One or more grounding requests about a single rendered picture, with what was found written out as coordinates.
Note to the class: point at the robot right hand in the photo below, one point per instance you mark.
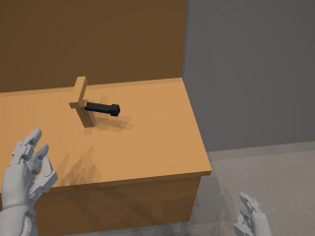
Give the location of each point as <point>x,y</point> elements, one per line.
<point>257,222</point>

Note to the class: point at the robot left forearm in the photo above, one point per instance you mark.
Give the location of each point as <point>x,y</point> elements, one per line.
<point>18,221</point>

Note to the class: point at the robot left hand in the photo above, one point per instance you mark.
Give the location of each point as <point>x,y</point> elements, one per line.
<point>19,185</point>

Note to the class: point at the tap lever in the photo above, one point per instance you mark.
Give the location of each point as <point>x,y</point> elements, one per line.
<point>112,109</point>

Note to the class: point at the counter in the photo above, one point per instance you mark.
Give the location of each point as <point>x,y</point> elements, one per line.
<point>140,168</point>

